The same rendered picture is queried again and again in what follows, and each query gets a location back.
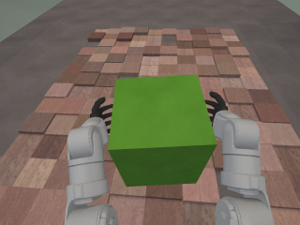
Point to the right robot forearm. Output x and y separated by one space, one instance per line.
241 161

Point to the robot right hand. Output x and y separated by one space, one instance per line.
220 105

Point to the left robot forearm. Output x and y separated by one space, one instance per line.
85 156

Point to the robot left hand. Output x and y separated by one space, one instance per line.
97 112

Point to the carton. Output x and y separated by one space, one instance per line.
161 132

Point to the left robot upper arm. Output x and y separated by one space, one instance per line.
98 214

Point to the right robot upper arm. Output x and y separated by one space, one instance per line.
242 211

